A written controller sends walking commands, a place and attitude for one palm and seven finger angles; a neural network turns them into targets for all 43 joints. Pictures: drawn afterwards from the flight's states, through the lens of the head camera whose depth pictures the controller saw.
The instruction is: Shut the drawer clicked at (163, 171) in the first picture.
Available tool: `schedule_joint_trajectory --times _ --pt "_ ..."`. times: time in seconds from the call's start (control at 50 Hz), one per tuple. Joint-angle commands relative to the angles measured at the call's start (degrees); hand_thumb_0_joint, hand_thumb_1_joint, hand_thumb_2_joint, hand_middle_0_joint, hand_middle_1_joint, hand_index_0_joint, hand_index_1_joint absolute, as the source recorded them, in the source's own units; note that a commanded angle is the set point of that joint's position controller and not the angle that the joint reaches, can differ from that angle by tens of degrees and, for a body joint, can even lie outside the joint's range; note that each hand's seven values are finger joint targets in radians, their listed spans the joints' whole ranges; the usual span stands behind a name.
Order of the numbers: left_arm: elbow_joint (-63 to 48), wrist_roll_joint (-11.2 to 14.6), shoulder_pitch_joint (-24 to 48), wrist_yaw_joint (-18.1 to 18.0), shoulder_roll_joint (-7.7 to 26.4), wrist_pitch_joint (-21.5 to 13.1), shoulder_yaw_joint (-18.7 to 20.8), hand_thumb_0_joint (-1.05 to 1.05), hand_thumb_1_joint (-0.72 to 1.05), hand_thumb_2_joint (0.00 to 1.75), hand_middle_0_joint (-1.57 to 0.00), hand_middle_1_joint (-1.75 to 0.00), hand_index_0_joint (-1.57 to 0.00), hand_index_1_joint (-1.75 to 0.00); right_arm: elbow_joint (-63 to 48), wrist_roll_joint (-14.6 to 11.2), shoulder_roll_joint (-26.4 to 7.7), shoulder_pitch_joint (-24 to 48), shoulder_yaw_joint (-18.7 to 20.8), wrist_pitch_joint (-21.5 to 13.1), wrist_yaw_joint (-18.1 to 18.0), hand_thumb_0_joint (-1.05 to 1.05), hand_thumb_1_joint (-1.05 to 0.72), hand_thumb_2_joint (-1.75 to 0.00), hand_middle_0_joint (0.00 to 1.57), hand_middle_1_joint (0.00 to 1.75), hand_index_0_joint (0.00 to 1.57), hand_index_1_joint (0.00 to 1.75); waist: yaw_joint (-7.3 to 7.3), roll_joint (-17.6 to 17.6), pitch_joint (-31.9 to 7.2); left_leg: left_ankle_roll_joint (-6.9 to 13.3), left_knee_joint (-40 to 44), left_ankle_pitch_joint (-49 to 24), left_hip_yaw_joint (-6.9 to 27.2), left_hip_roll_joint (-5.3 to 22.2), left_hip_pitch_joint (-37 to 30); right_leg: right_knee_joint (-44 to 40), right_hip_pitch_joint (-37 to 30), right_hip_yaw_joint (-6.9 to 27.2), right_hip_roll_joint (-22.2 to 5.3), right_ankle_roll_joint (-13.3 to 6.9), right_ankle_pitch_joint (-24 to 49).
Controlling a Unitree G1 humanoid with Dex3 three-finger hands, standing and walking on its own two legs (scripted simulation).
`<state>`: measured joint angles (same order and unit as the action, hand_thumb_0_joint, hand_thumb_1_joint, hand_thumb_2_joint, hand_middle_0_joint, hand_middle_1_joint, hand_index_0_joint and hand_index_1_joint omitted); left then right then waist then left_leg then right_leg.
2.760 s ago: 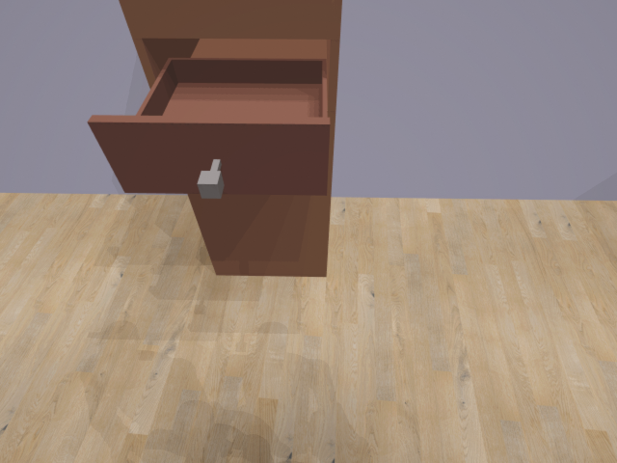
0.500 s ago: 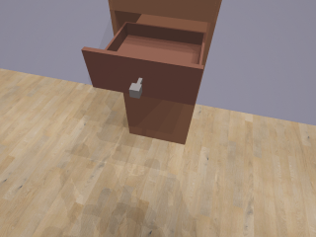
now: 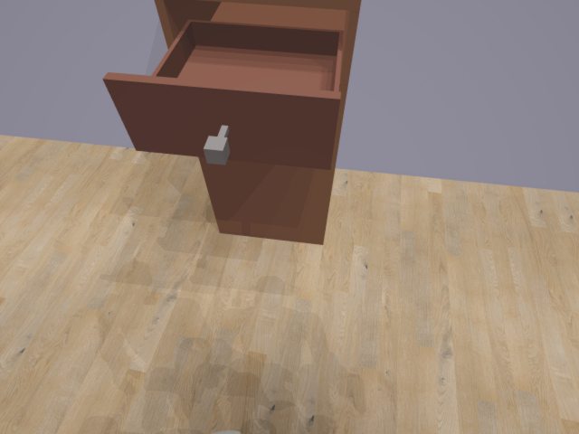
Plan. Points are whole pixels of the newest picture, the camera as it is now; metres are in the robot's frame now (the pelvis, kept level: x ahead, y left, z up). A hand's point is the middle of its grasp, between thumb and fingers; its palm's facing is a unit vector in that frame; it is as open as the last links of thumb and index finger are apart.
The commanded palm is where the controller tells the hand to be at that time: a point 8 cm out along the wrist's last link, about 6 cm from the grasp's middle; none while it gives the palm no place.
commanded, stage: take the last steps up to it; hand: left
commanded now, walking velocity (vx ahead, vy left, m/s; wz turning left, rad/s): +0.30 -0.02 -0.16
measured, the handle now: (219, 143) +0.55 +0.15 +0.06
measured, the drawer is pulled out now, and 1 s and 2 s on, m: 0.30 0.30 0.30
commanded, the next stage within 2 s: come to a stop and stand still in 0.58 s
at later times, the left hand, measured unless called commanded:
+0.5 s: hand (197, 429) +0.14 +0.16 -0.17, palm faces -0.01 -0.98 -0.19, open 7.4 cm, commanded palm none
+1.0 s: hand (221, 325) +0.31 +0.14 -0.16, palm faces -0.01 -0.96 -0.27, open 7.3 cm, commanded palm none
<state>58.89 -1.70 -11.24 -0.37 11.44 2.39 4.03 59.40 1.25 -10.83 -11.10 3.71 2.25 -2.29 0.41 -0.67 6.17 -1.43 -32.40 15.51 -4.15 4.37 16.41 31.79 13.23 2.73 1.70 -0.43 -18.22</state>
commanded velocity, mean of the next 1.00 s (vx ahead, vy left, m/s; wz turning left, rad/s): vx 0.05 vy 0.02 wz -0.05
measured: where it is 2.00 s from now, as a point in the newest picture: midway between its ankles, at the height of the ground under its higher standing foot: (309, 432)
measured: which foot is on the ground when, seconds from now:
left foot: down 0.00-0.32, up 0.34-0.56, down 0.58-0.86, up 0.88-1.00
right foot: down 0.00-0.12, up 0.14-0.32, down 0.34-0.58, up 0.60-0.80, down 0.82-1.00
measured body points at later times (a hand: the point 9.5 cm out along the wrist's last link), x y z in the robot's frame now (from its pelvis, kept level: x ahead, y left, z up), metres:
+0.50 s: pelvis +0.11 -0.02 +0.01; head +0.16 -0.02 +0.45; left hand +0.15 +0.21 -0.15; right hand +0.09 -0.26 -0.15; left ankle +0.10 +0.10 -0.69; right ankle +0.07 -0.13 -0.73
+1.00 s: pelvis +0.23 -0.05 +0.01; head +0.30 -0.06 +0.45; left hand +0.31 +0.20 -0.14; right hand +0.24 -0.28 -0.16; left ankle +0.18 +0.08 -0.69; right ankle +0.20 -0.15 -0.73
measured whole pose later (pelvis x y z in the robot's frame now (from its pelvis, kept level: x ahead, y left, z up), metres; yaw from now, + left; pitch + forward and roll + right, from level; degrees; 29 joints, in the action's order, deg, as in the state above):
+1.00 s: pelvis +0.23 -0.05 +0.01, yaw -2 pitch +1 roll +1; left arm 58.8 -1.7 -6.6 -2.5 10.1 -0.1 3.7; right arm 62.0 -0.1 -9.9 -10.1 3.5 3.5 -2.0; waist 0.1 -0.1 8.6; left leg -2.4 -49.7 31.4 -2.1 -0.2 18.4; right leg 30.2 13.1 -4.8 -2.6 -1.6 -17.4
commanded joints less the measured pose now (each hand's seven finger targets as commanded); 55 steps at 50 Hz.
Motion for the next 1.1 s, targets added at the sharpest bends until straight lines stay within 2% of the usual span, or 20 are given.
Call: schedule_joint_trajectory --times 0.0,0.06,0.12,0.18,0.26,0.28,0.3,0.32,0.34,0.44,0.52,0.56,0.58,0.64,0.72,0.76,0.82,0.88,1.0,1.08 --pt "-2.51 0.32 -2.95 -0.05 9.71 -0.93 1.67 0.0 0.9 0.9 -0.2 -0.3 -0.2 -0.3 -3.35 0.31 -4.7 -2.13 0.2 -1.22 0.43 0.0 -0.9 -0.9 0.2 0.3 0.2 0.3 -0.61 8.95 -2.54 1.04 -0.09 8.82 0.35 -1.83 -1.93 -16.01 3.29 12.7 -9.98 -6.04 -12.47" --pt "-3.34 0.59 -0.62 0.56 8.02 -1.35 1.49 0.0 0.9 0.9 -0.2 -0.3 -0.2 -0.3 -1.86 0.54 -5.73 -5.74 0.1 -2.36 0.6 0.0 -0.9 -0.9 0.2 0.3 0.2 0.3 1.68 1.6 0.2 2.54 7.4 8.83 3.63 0.93 -8.4 -10.97 9.03 8.27 -5.94 -5.2 -13.82" --pt "-5.96 0.28 4.61 1.25 4.51 -2.14 0.71 0.0 0.9 0.9 -0.2 -0.3 -0.2 -0.3 0.23 1.18 -12.01 -14.62 1.8 -3.34 0.26 0.0 -0.9 -0.9 0.2 0.3 0.2 0.3 5.16 -14.06 1.02 12.96 23.6 19.94 27.56 19.9 -14.38 19.42 22.3 -3.54 -0.38 -1.82 -12.3" --pt "-6.27 0.51 6.17 2.2 2.76 -3.2 0.74 0.0 0.9 0.9 -0.2 -0.3 -0.2 -0.3 -0.73 1.49 -10.13 -10.53 1.03 -4.21 0.45 0.0 -0.9 -0.9 0.2 0.3 0.2 0.3 2.46 -6.6 1.17 11.42 22.07 4.08 16.97 16.69 -10.3 18.61 18.73 -2.34 -5.78 -1.7 -8.24" --pt "-1.44 0.57 -4.3 2.19 2.45 -3.51 0.81 0.0 0.9 0.9 -0.2 -0.3 -0.2 -0.3 0.05 0.85 -9.18 -7.12 0.36 -3.71 0.49 0.0 -0.9 -0.9 0.2 0.3 0.2 0.3 -2.15 -4.98 -4.87 6.33 11.42 0.41 4.18 9.01 -3.0 -2.08 -4.77 -9.54 -1.59 -1.36 1.43" --pt "0.23 0.48 -8.85 1.73 4.86 -3.84 1.53 0.0 0.9 0.9 -0.2 -0.3 -0.2 -0.3 -0.08 0.21 -7.68 -6.09 0.18 -3.72 0.71 0.0 -0.9 -0.9 0.2 0.3 0.2 0.3 -4.34 0.25 -5.52 4.13 4.45 4.69 0.61 4.83 2.8 -7.56 -12.98 -6.17 -3.41 -2.19 2.59" --pt "2.04 0.17 -14.1 0.93 10.13 -4.5 2.56 0.0 0.9 0.9 -0.2 -0.3 -0.2 -0.3 -1.6 -0.6 -3.78 -5.16 -0.58 -3.83 1.15 0.0 -0.9 -0.9 0.2 0.3 0.2 0.3 -6.39 14.04 -5.23 1.17 -9.33 12.71 -5.09 -1.76 15.36 -15.61 -20.78 12.35 -16.03 -6.98 -2.72" --pt "2.66 0.69 -16.72 0.35 12.68 -4.27 2.9 0.0 0.9 0.9 -0.2 -0.3 -0.2 -0.3 -3.52 -0.32 -4.19 -2.05 -0.47 -3.51 1.51 0.0 -0.9 -0.9 0.2 0.3 0.2 0.3 -7.79 14.59 -4.48 0.76 -20.55 21.87 -2.44 -1.69 19.11 -20.79 -19.82 23.26 -25.3 -12.43 -2.24" --pt "2.31 0.62 -14.59 -0.05 11.51 -4.2 2.48 0.0 0.9 0.9 -0.2 -0.3 -0.2 -0.3 -3.24 -0.17 -4.03 -0.8 -0.01 -3.58 1.42 0.0 -0.9 -0.9 0.2 0.3 0.2 0.3 -6.39 9.95 -1.98 0.83 -26.31 19.66 0.96 -0.07 20.81 -19.39 -16.26 22.76 -24.56 -15.11 0.14" --pt "1.2 0.05 -6.26 -0.75 6.5 -4.83 1.29 0.0 0.9 0.9 -0.2 -0.3 -0.2 -0.3 -1.05 -0.38 0.28 -3.21 -0.47 -3.11 1.99 0.0 -0.9 -0.9 0.2 0.3 0.2 0.3 -0.94 7.65 -1.99 0.53 -13.54 10.68 0.66 1.28 8.48 -15.51 -5.73 5.01 -17.52 -11.36 19.72" --pt "2.36 0.91 -5.27 -0.31 4.6 -4.62 0.82 0.0 0.9 0.9 -0.2 -0.3 -0.2 -0.3 2.13 -0.15 -0.07 -10.29 -0.73 -4.27 1.79 0.0 -0.9 -0.9 0.2 0.3 0.2 0.3 2.27 2.96 -2.61 0.23 5.94 -4.79 -3.09 -1.53 -10.62 -9.04 3.02 -0.33 -10.82 -6.02 9.04" --pt "0.41 1.28 -5.28 0.01 0.15 -4.36 0.05 0.0 0.9 0.9 -0.2 -0.3 -0.2 -0.3 4.14 1.03 -9.35 -19.51 1.21 -5.01 0.62 0.0 -0.9 -0.9 0.2 0.3 0.2 0.3 5.55 -17.18 -7.12 9.65 13.85 -10.45 20.73 17.17 -21.86 14.05 15.45 -9.07 -1.37 -0.97 -8.51" --pt "-1.15 0.73 -2.62 -0.15 0.55 -4.57 -0.22 0.0 0.9 0.9 -0.2 -0.3 -0.2 -0.3 3.74 1.18 -10.01 -20.09 1.29 -4.35 0.42 0.0 -0.9 -0.9 0.2 0.3 0.2 0.3 6.33 -12.53 -5.64 14.4 16.86 -8.56 26.17 21.98 -18.26 24.58 18.34 -6.22 -1.13 -1.3 -18.4" --pt "-0.54 0.67 0.71 0.44 0.16 -4.1 0.14 0.0 0.9 0.9 -0.2 -0.3 -0.2 -0.3 2.44 0.9 -5.29 -13.98 -0.29 -4.79 -0.05 0.0 -0.9 -0.9 0.2 0.3 0.2 0.3 3.24 -9.41 -0.32 12.62 17.47 -17.58 17.46 17.92 -10.7 29.68 20.31 -2.4 -6.8 -0.79 -9.53" --pt "1.38 1.03 -3.36 0.09 -1.78 -3.12 -0.88 0.0 0.9 0.9 -0.2 -0.3 -0.2 -0.3 1.37 0.5 -5.27 -6.53 -0.85 -4.55 -0.88 0.0 -0.9 -0.9 0.2 0.3 0.2 0.3 0.1 -7.43 -5.8 8.14 10.92 -37.72 4.12 11.03 -9.54 6.33 4.0 -6.33 -4.64 0.48 -2.33" --pt "2.83 0.78 -7.8 -0.24 0.68 -2.97 -0.34 0.0 0.9 0.9 -0.2 -0.3 -0.2 -0.3 1.57 -0.39 -5.84 -5.09 -0.44 -3.45 -0.95 0.0 -0.9 -0.9 0.2 0.3 0.2 0.3 -1.93 -4.72 -7.41 4.91 5.81 -30.26 2.09 8.22 -8.39 -5.23 -3.08 -7.14 -4.11 0.37 12.38" --pt "1.62 0.4 -6.56 -1.02 8.24 -3.13 0.43 0.0 0.9 0.9 -0.2 -0.3 -0.2 -0.3 0.87 -1.4 -2.1 -7.71 -0.21 -1.56 -0.05 0.0 -0.9 -0.9 0.2 0.3 0.2 0.3 -0.11 5.87 -7.55 -0.49 -2.85 1.15 -2.01 -1.71 -2.12 -5.93 -6.45 3.95 -18.93 -7.04 53.16" --pt "1.72 0.21 -7.37 -2.56 8.94 -2.86 1.25 0.0 0.9 0.9 -0.2 -0.3 -0.2 -0.3 -0.55 -1.28 -2.93 -2.6 0.37 -0.19 -0.43 0.0 -0.9 -0.9 0.2 0.3 0.2 0.3 -3.72 16.82 -8.16 -0.88 -20.73 18.95 1.76 -3.45 8.89 -4.38 -16.36 7.16 -22.28 -12.02 78.55" --pt "-2.1 0.17 -1.63 -3.08 10.07 -1.88 2.43 0.0 0.9 0.9 -0.2 -0.3 -0.2 -0.3 -2.4 -1.03 -2.56 1.25 0.43 0.7 0.62 0.0 -0.9 -0.9 0.2 0.3 0.2 0.3 -2.75 9.57 -8.76 -1.62 -13.61 11.89 3.28 -4.17 7.17 -5.62 -15.29 2.43 -20.71 -10.87 61.54" --pt "-3.59 0.61 1.93 -2.8 9.24 -1.48 2.02 0.0 0.9 0.9 -0.2 -0.3 -0.2 -0.3 -2.18 -0.57 -4.29 -2.64 0.81 0.32 1.04 0.0 -0.9 -0.9 0.2 0.3 0.2 0.3 0.66 7.5 -8.55 -1.08 7.17 -6.79 1.49 -2.55 -4.95 -1.32 -7.5 -1.23 -16.19 -5.61 43.32"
